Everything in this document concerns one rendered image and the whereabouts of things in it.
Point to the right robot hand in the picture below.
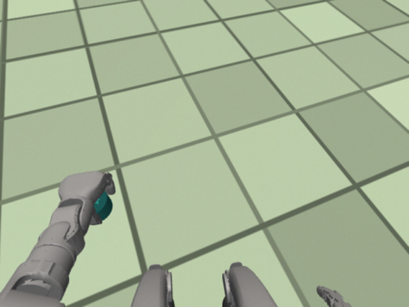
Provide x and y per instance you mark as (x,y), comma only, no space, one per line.
(332,298)

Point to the tin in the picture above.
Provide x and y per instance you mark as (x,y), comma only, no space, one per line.
(103,206)

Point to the left robot hand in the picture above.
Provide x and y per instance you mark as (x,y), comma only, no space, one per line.
(90,185)

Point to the left robot arm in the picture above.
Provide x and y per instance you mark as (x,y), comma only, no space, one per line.
(41,280)

